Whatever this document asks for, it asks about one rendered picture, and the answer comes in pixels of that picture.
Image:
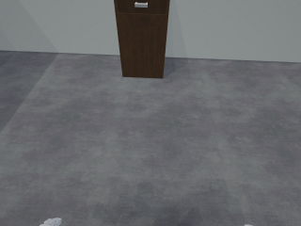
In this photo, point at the drawer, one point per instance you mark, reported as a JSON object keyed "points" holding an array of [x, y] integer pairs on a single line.
{"points": [[154, 6]]}

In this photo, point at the handle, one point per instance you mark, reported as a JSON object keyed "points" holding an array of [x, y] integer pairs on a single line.
{"points": [[141, 5]]}

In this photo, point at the cabinet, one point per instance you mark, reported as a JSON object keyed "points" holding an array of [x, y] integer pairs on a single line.
{"points": [[142, 43]]}

